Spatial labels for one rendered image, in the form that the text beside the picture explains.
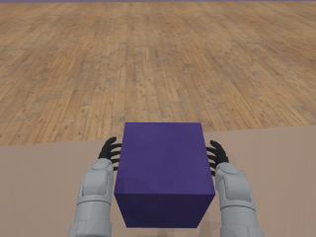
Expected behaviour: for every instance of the robot left forearm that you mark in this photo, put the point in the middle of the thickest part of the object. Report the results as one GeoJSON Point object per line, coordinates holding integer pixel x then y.
{"type": "Point", "coordinates": [93, 207]}

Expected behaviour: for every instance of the robot right forearm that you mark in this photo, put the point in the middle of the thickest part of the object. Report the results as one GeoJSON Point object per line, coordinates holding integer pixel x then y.
{"type": "Point", "coordinates": [236, 203]}

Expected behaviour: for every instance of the carton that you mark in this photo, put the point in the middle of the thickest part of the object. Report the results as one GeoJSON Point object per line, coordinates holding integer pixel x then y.
{"type": "Point", "coordinates": [164, 178]}

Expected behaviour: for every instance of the robot right hand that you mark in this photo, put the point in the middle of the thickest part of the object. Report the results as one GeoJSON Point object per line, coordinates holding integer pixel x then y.
{"type": "Point", "coordinates": [220, 155]}

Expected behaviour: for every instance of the robot left hand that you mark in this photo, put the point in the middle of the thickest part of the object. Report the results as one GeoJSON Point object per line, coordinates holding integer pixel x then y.
{"type": "Point", "coordinates": [106, 151]}

